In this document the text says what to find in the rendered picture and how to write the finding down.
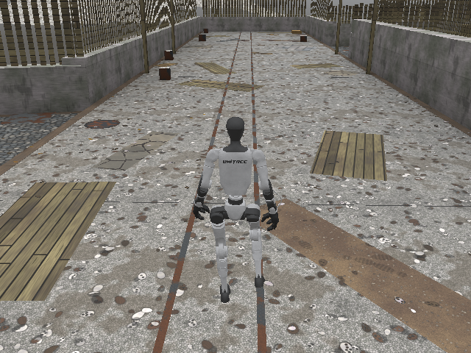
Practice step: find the left robot hand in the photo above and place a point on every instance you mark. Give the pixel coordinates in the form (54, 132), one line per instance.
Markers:
(202, 210)

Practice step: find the right robot hand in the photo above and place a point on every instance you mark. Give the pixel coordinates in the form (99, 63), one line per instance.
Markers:
(274, 220)

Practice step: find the robot left forearm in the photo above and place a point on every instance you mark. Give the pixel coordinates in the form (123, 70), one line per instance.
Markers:
(200, 196)

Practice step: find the robot right forearm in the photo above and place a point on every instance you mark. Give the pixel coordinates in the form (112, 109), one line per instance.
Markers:
(269, 199)

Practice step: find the left robot upper arm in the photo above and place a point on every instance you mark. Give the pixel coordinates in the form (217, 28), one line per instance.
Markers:
(208, 168)

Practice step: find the right robot foot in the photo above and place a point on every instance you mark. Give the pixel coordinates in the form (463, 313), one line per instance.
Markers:
(259, 281)

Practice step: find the right robot upper arm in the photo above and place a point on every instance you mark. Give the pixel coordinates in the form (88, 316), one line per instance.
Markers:
(258, 155)

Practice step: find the robot left thigh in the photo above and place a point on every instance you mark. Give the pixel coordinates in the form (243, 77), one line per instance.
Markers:
(217, 218)

